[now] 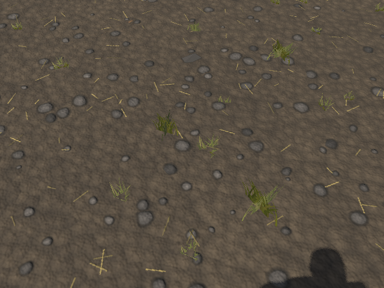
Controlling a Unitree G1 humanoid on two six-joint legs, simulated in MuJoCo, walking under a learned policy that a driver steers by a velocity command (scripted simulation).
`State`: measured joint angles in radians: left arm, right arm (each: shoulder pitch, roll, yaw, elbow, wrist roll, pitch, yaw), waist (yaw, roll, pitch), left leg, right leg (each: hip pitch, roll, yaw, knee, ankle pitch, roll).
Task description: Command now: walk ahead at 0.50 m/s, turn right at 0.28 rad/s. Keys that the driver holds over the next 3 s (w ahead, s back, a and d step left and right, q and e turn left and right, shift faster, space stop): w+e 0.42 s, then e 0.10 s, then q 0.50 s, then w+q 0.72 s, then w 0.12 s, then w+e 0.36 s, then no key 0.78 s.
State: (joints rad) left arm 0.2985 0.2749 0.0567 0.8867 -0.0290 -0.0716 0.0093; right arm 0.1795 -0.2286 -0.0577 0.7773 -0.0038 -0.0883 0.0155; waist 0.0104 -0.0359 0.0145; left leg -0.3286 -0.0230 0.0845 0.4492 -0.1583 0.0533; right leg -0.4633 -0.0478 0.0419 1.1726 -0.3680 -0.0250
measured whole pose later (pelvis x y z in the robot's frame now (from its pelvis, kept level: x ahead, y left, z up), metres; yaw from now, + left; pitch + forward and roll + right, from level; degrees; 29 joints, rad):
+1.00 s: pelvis +0.41 -0.11 -0.01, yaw -11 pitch +3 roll -1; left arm 0.10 0.27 0.07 0.78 0.01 0.00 0.03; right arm 0.18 -0.27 -0.07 0.75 -0.01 -0.04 0.01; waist -0.03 -0.01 0.04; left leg -0.43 -0.03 -0.02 0.54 -0.16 0.05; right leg -0.41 0.09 0.02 1.07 -0.55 0.01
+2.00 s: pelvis +0.74 -0.02 +0.01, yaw +20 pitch +1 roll +1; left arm 0.21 0.30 0.06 0.76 -0.01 -0.08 0.00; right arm 0.29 -0.25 -0.06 0.72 0.00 -0.07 0.03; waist -0.01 -0.04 0.02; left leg -0.18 -0.09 0.03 0.34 -0.19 0.08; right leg -0.69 -0.14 0.03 1.09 -0.21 0.02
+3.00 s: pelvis +1.07 +0.05 +0.00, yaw +9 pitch +0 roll +0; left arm 0.19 0.23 0.03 0.86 0.01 0.00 0.01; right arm 0.17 -0.22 -0.03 0.84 -0.01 -0.02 -0.03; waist 0.01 0.00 0.02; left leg -0.28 0.02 -0.02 0.56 -0.27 -0.02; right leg -0.22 0.02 0.02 0.54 -0.31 -0.01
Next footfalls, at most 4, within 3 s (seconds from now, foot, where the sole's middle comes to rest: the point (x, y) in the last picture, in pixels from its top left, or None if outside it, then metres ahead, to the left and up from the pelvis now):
0.40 right None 0.34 -0.19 -0.77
0.90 left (209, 271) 0.54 -0.04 -0.77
1.28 right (276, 285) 0.49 -0.27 -0.77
1.76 left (180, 217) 0.74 0.06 -0.77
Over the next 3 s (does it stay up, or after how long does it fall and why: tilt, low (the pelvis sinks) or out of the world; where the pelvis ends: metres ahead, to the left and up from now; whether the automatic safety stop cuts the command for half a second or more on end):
stays up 1.07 0.05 0.00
